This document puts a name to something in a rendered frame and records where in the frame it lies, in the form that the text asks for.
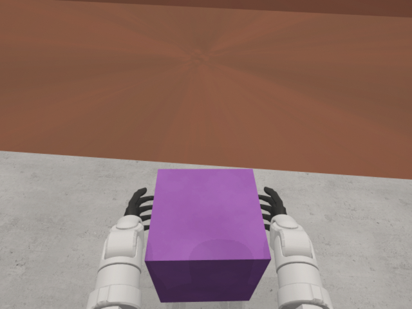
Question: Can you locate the carton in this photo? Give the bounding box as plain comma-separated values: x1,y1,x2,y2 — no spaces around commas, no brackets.
145,169,271,303

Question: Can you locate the robot left forearm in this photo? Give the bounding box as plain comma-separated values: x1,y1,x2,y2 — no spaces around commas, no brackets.
86,215,145,309

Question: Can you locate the left robot hand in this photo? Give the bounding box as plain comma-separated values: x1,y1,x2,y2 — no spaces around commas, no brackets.
124,187,154,230

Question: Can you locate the robot right forearm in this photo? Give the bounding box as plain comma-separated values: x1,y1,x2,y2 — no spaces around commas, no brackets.
270,214,333,309

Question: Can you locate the right robot hand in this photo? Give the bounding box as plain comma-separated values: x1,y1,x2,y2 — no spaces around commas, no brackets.
258,187,287,231

